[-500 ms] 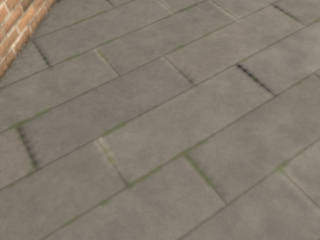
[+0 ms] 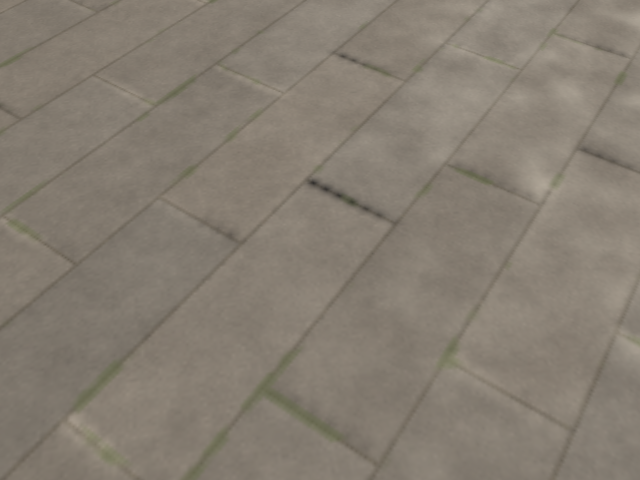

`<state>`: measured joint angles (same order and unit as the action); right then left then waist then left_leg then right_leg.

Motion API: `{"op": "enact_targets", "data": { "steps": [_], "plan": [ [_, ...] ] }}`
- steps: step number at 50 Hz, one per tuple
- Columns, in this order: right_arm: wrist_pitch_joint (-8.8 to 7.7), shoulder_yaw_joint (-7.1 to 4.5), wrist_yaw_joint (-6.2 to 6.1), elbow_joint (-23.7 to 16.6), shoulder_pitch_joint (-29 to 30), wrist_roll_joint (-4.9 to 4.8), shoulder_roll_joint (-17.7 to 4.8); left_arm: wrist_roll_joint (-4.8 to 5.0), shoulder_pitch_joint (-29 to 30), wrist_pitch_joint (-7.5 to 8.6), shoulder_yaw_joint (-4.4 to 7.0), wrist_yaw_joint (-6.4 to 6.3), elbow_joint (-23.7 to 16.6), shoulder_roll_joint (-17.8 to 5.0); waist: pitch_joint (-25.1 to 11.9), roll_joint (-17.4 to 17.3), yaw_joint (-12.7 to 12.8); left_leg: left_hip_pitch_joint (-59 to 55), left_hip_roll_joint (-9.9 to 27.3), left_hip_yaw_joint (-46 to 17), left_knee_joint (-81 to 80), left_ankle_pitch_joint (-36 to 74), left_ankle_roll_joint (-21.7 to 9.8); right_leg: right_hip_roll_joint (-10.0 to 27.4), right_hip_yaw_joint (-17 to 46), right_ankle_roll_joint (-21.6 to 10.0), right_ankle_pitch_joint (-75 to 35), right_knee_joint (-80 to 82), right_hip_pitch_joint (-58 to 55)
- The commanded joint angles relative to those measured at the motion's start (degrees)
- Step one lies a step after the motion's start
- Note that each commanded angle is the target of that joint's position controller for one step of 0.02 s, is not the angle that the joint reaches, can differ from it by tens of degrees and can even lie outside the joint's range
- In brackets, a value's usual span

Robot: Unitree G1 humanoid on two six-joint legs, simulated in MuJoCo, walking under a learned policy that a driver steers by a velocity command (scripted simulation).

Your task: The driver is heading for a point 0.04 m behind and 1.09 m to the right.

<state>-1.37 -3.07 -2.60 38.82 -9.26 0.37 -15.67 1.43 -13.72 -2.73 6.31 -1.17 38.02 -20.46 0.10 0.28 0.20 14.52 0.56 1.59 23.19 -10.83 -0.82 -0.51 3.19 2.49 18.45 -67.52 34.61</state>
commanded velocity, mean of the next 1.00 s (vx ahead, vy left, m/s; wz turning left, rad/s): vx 0.87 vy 0.00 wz -0.98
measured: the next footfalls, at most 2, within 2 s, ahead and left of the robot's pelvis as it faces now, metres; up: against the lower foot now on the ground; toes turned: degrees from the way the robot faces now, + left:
right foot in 0.38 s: +0.21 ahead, -0.23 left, +0.00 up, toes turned -26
left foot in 0.80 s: +0.69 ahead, -0.37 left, +0.00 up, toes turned -46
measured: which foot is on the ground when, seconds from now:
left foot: down 0.00-0.38, up 0.40-0.78, down 0.80-1.00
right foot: up 0.00-0.36, down 0.38-0.80, up 0.82-1.00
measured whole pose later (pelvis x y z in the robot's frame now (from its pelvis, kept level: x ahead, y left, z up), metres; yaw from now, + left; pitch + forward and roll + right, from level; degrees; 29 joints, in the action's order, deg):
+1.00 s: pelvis +0.58 -0.44 -0.01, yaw -57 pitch +0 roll +3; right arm -3.9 -4.1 -0.4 45.0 -19.1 2.2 -19.0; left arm -2.1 -9.1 0.5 3.1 3.1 41.9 -21.6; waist 2.0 2.9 -1.7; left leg 9.7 0.6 10.6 26.8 -17.0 0.3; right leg 0.4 0.4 -6.8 14.4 -74.0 32.6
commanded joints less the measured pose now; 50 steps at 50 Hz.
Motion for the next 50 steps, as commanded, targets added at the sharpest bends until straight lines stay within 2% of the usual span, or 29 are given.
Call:
{"op": "enact_targets", "data": {
  "steps": [1, 3, 4, 6, 8, 14, 16, 17, 18, 19, 20, 21, 22, 24, 27, 30, 32, 35, 37, 38, 39, 40, 41, 42, 43, 44, 45, 48, 50],
  "plan": [
    [-2.09, -2.76, 0.01, -2.6, -3.5, 0.06, -8.8, 0.15, 4.4, 1.98, 0.57, 0.67, -6.4, -3.0, -1.0, -8.8, -3.5, -13.2, 15.1, -14.8, -14.5, -23.4, -6.3, 5.3, -1.2, 0.4, -3.2, -2.9, 15.6],
    [-2.79, -3.22, 0.46, -1.9, -5.3, 0.2, -9.5, 0.32, 5.8, 2.41, 0.36, 0.97, -7.3, -2.5, -0.1, -8.6, -4.1, -14.1, 16.4, -13.0, -15.6, -22.4, -6.8, 6.7, -0.7, 0.5, -5.0, -0.9, 16.7],
    [-2.04, -3.04, 1.61, -0.1, -9.9, 2.49, -10.5, -6.35, 8.9, 1.13, -0.42, 4.13, -7.8, -1.8, 0.3, 0.1, -4.4, -10.1, 17.2, -10.6, -16.1, -22.2, -6.6, 3.6, -1.2, -0.6, -5.3, -0.1, 13.1],
    [-2.09, -3.6, 2.43, 0.0, -9.2, 2.1, -11.5, -4.51, 8.3, 0.38, -0.5, 6.61, -7.9, -1.0, 1.5, -6.7, -3.2, -10.0, 17.8, -6.1, -16.8, -21.7, -5.4, 4.3, -1.3, -1.4, -7.4, 2.2, 13.2],
    [-2.49, -3.55, 2.47, 0.1, -9.1, 1.84, -11.2, -3.65, 9.7, 0.42, -0.47, 7.26, -8.2, -1.7, 2.9, -9.2, -3.0, -10.2, 19.2, -3.5, -17.6, -21.7, -4.8, 5.4, -1.6, -1.8, -9.0, 5.1, 13.2],
    [-1.79, -4.17, 1.77, 3.0, -13.4, 2.46, -13.0, -3.72, 18.0, 1.04, -1.91, 8.13, -10.7, -1.4, 7.1, -9.6, -5.0, -13.1, 20.7, 7.8, -17.7, -18.4, -2.8, 6.3, -7.6, -6.9, 0.2, 20.0, 6.0],
    [-0.98, -4.07, 1.89, 4.0, -14.0, 2.48, -13.6, -4.03, 16.7, 1.13, -2.26, 7.56, -10.3, -1.4, 7.0, -9.4, -3.8, -13.4, 20.5, 11.7, -13.2, -6.1, -2.6, 3.4, -11.8, -9.4, 5.1, 24.3, -0.6],
    [-0.69, -4.09, 2.05, 4.2, -13.6, 2.11, -14.5, -3.91, 11.4, 1.37, -1.87, 6.71, -8.6, -2.1, 4.3, -8.7, -0.9, -12.3, 20.1, 14.2, -4.7, 13.3, -2.6, -0.6, -14.5, -10.6, 7.2, 25.8, -8.9],
    [-0.36, -3.93, 2.37, 4.2, -12.4, 1.19, -15.2, -3.6, -0.3, 2.03, -0.91, 5.54, -4.5, -3.0, -1.9, -4.7, 5.6, -8.7, 18.1, 18.0, 12.7, 33.1, -2.3, -5.1, -15.3, -12.2, 3.5, 29.8, -23.9],
    [-0.45, -3.29, 2.78, 2.8, -11.6, 1.48, -14.5, -3.54, -15.4, 2.43, 1.04, 4.33, 0.9, -6.6, -11.2, 2.8, 12.6, 5.6, 15.6, 18.3, 35.5, 29.6, -0.7, -5.6, -8.9, -13.8, 7.7, 32.1, -45.9],
    [-1.06, -0.73, 3.97, -3.3, -8.5, 2.79, -4.3, -2.36, -13.2, 2.29, 2.42, 3.34, -0.2, -15.6, -9.6, 22.6, 8.2, 32.0, 5.7, 13.9, 53.1, -21.7, 3.3, 11.9, 25.4, -18.5, 31.2, 46.4, -53.7],
    [-1.94, -1.34, 4.32, -7.5, 2.9, 3.51, -8.6, -1.49, -12.7, 2.61, 2.19, 2.4, -2.7, -15.8, -8.6, 13.2, 11.3, 40.7, 2.7, -0.7, 58.9, -19.4, 3.8, 14.0, 42.1, -20.4, 27.6, 54.9, -50.6],
    [-2.4, -1.39, 4.44, -8.6, 4.9, 2.82, -9.7, -2.51, -12.8, 2.69, 1.61, 2.01, -0.4, -13.6, -3.8, 8.1, 9.5, 44.4, 4.9, -2.3, 58.8, -14.3, 3.0, 15.3, 36.3, -20.1, 15.7, 53.1, -50.4],
    [-2.88, -0.7, 4.29, -5.0, -2.1, 3.06, -9.5, -2.87, -8.9, 3.44, 0.64, 1.26, -0.5, -10.1, 0.5, 2.4, 3.0, 34.9, 8.7, -2.6, 49.5, -8.6, 2.7, 10.8, 25.5, -18.7, 7.3, 52.6, -37.5],
    [-0.24, -0.51, 4.64, -3.8, -3.7, 3.78, -9.4, -1.88, -5.1, 5.3, -1.19, 1.53, -0.6, -6.0, 3.4, 3.5, -1.0, 28.0, 8.6, -2.3, 43.2, -7.4, 4.4, 5.7, 20.4, -19.8, 0.8, 56.6, -26.7],
    [0.18, 0.31, 4.73, -7.1, 6.6, 2.7, -7.8, -2.03, -7.8, 6.7, -0.9, 1.88, 1.1, -6.6, 7.7, 1.2, 0.4, 28.9, 5.9, 0.0, 31.8, -1.0, 5.7, 3.5, 19.0, -20.5, -8.8, 60.2, -23.4],
    [-0.26, 1.07, 5.05, -8.1, 11.0, 2.2, -6.1, -1.83, -9.1, 7.23, -0.57, 1.92, 2.3, -7.1, 7.6, 1.1, 1.5, 25.3, 3.6, 0.2, 22.9, 6.3, 5.3, 2.3, 17.6, -19.3, -19.4, 59.0, -23.8],
    [-0.7, 1.38, 5.04, -9.6, 14.8, 1.3, -5.9, -0.7, -11.3, 7.82, -0.18, 1.38, 4.7, -8.2, 5.4, 2.2, 2.9, 17.4, 1.3, -0.5, 13.9, 14.9, 2.9, 4.9, 19.4, -17.3, -34.1, 59.0, -27.6],
    [-0.79, 0.9, 4.28, -8.5, 10.4, 1.0, -7.2, -0.44, -9.0, 7.72, 0.15, 0.94, 5.2, -9.7, 2.0, 2.1, 0.2, 6.1, -1.3, -0.7, 9.1, 12.9, 1.2, 4.2, 18.2, -14.5, -47.5, 54.0, -29.6],
    [-0.88, -0.15, 3.45, -6.6, 3.7, 0.86, -9.6, -0.64, -8.6, 7.71, 0.47, 0.94, 5.5, -11.3, -3.0, 2.3, -2.6, -3.9, -3.3, -0.5, 10.5, 8.8, 0.5, 3.7, 18.3, -12.7, -58.1, 46.4, -30.1],
    [-0.93, -1.56, 2.12, -4.1, -7.7, 0.35, -12.4, -1.43, -6.4, 7.68, 0.88, 1.26, 5.4, -13.1, -8.7, 2.5, -9.1, -17.2, -2.7, -0.2, 12.3, 4.2, 0.2, 3.0, 17.9, -11.5, -60.3, 32.8, -26.1],
    [-0.77, -3.01, 0.52, -1.0, -21.1, 0.68, -14.9, -2.43, -3.6, 8.14, 0.42, 1.53, 5.2, -11.2, -13.8, 2.1, -16.0, -31.5, 1.5, -2.3, 13.4, -3.5, -0.2, -0.2, 16.1, -10.7, -53.4, 16.8, -18.1],
    [-1.44, -3.98, -0.37, 0.4, -27.8, 3.39, -18.6, -2.13, -5.5, 8.56, -2.26, 1.52, 3.3, 0.2, -19.3, -14.8, -14.1, -43.1, 17.3, -21.9, 7.7, -28.4, -2.3, -7.3, 11.6, -10.2, -3.8, -7.4, -4.1],
    [-1.6, -4.04, 0.66, -1.5, -18.4, 4.04, -19.4, 0.22, -11.2, 8.28, -3.51, 1.46, 0.8, 0.6, -23.2, -27.0, -5.6, -40.6, 26.6, -53.2, -7.9, -37.1, -5.2, -8.4, 8.1, -10.1, 8.5, -15.3, 4.6],
    [-1.44, -3.18, 1.12, -3.4, -9.4, 3.22, -12.6, -1.84, -7.0, 7.29, -3.07, 1.13, 3.1, -3.9, -13.3, -15.8, -5.0, -29.8, 23.3, -47.7, -9.5, -42.4, -6.3, -2.9, 6.1, -10.6, 0.9, -15.1, 5.9],
    [-1.41, -2.23, 1.35, -3.0, -6.8, 2.75, -8.6, -2.85, -4.4, 6.47, -2.7, 1.87, 3.6, -5.1, -7.4, -7.9, -4.0, -21.8, 21.7, -37.9, -8.4, -35.4, -7.1, 0.0, 4.4, -10.3, -3.1, -12.9, 4.9],
    [-1.52, -1.85, 1.52, -1.5, -7.3, 2.98, -7.1, -3.46, -1.9, 5.73, -2.69, 2.69, 3.8, -4.7, -3.9, -2.7, -3.8, -16.7, 19.8, -30.5, -8.7, -26.2, -6.7, 1.8, 3.4, -9.9, -3.6, -11.2, 3.9],
    [-3.38, -0.76, 2.38, 4.0, -11.2, 1.82, -4.4, -3.73, 3.1, 3.43, -4.08, 4.83, 0.7, 0.4, 3.0, -3.5, -1.5, -9.0, 18.0, -15.0, -11.9, -11.2, -5.0, 5.7, 2.8, -9.2, -3.4, -8.6, 5.9],
    [-4.53, -0.54, 3.13, 5.9, -12.1, 0.89, -4.1, -3.83, 7.2, 2.66, -4.81, 5.59, -1.8, 1.8, 5.0, -3.1, -0.7, -8.4, 17.6, -6.4, -13.6, -0.9, -3.7, 6.9, 1.6, -9.0, -6.8, -7.0, 9.5]
  ]
}}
